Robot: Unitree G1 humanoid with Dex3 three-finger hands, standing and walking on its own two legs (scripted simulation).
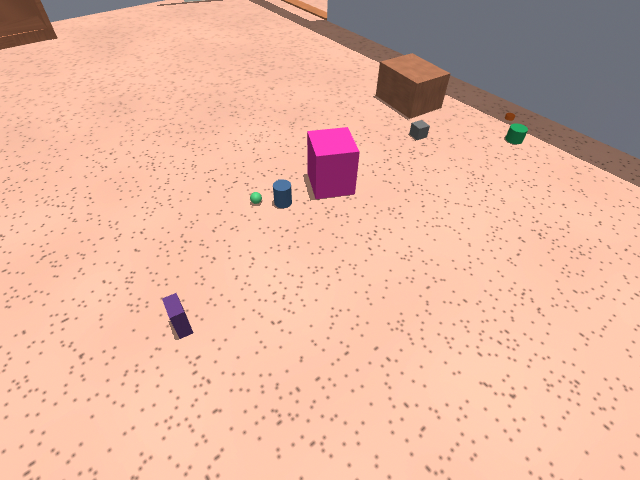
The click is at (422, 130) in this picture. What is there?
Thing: cube
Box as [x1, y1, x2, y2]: [409, 120, 429, 139]
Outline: 422,120 411,123 409,133 416,139 425,137 427,134 429,126
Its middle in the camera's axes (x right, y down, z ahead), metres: +0.59 -0.68 +2.27
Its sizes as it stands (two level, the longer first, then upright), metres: 0.075 0.075 0.075
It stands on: the floor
